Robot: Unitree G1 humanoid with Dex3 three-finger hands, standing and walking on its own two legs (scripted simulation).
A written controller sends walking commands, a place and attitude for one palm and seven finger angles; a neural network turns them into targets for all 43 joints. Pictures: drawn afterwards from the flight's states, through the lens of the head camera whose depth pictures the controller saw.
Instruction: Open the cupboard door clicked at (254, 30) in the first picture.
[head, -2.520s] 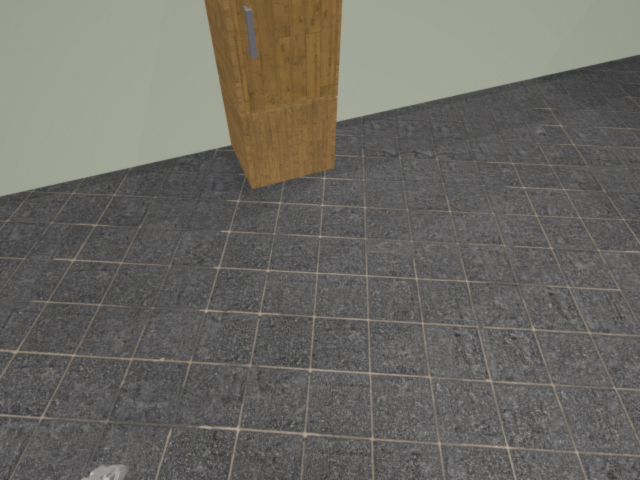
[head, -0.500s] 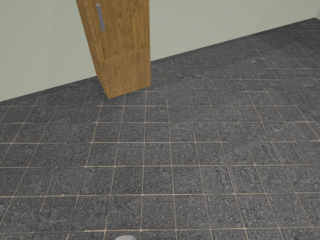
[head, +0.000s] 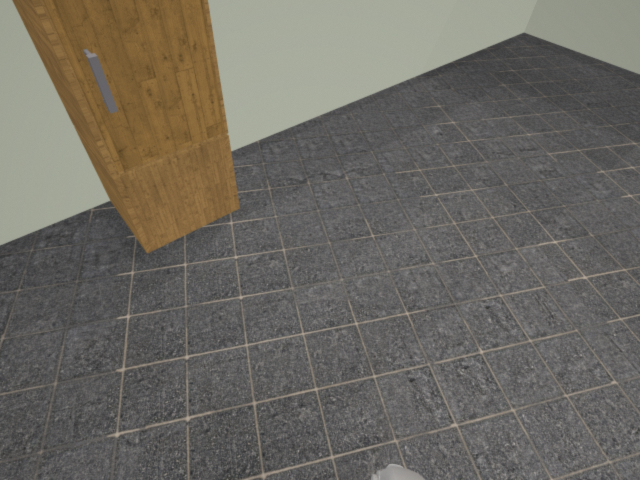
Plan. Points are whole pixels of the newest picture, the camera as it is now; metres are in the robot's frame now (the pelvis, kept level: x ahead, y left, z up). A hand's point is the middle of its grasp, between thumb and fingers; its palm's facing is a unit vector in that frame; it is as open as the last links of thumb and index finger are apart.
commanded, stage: walk to a spot facing it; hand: left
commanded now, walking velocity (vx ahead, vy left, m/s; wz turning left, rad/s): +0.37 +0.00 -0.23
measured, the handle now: (100, 81) +1.02 +0.67 -0.04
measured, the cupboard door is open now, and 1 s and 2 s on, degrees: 0 0 0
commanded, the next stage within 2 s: turn to face it in 0.98 s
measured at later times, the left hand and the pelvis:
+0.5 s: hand (225, 414) +0.25 +0.17 -0.18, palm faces -0.04 -0.98 -0.18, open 7.2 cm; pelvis +0.22 -0.02 -0.01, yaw -4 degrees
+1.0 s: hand (287, 250) +0.59 +0.11 -0.18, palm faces -0.24 -0.96 -0.16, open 7.4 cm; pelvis +0.46 -0.03 -0.01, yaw -13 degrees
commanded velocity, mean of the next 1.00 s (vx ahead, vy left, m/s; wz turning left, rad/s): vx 0.36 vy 0.00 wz -0.23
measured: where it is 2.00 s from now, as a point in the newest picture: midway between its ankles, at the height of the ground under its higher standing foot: (359, 348)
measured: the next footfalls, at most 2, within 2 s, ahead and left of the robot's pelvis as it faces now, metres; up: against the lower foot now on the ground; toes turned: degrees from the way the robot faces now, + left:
right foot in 0.22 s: +0.21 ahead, -0.15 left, +0.00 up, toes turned -12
left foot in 0.56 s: +0.38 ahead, +0.10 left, +0.00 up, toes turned +7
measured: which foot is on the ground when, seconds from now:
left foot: down 0.00-0.22, up 0.24-0.54, down 0.56-1.00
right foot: up 0.00-0.20, down 0.22-0.56, up 0.58-1.00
